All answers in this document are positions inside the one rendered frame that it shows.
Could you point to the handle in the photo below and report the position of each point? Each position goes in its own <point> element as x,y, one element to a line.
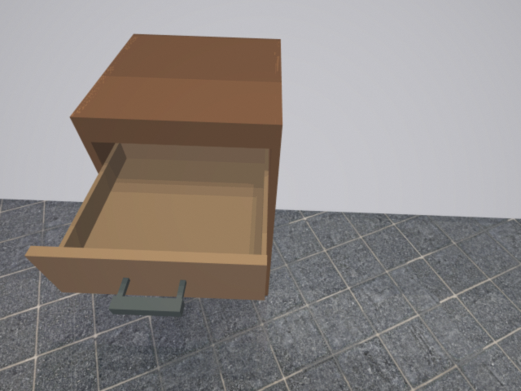
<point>153,306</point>

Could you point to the drawer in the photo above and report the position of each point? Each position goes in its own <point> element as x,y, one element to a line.
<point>158,214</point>

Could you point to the cabinet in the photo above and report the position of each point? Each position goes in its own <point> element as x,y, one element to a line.
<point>189,91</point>

